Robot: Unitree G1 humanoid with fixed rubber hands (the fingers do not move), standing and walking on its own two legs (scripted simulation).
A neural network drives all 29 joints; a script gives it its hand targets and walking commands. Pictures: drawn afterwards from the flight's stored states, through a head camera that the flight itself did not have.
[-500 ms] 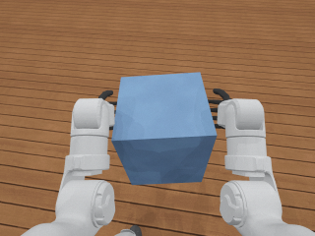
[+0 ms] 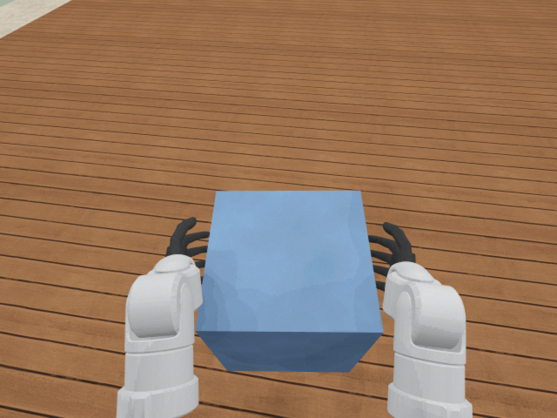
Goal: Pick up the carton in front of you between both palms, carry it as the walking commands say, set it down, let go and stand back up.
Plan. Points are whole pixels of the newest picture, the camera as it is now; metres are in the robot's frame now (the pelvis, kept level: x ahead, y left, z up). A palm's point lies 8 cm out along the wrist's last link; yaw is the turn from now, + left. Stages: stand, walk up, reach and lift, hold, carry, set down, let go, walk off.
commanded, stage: carry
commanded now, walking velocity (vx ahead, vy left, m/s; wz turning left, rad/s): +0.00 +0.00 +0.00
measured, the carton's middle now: (287, 288) +0.33 -0.01 +0.00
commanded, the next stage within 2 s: hold in 1.30 s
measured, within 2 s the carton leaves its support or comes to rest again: neither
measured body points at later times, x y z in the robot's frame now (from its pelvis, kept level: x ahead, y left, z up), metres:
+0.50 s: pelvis +0.00 +0.00 -0.01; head -0.06 +0.00 +0.44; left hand +0.29 +0.15 +0.05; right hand +0.29 -0.14 +0.05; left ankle -0.04 +0.12 -0.74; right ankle +0.05 -0.10 -0.74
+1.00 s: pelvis -0.03 +0.02 -0.01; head -0.07 +0.01 +0.44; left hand +0.28 +0.17 +0.03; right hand +0.28 -0.13 +0.03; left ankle -0.04 +0.12 -0.74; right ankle +0.05 -0.10 -0.74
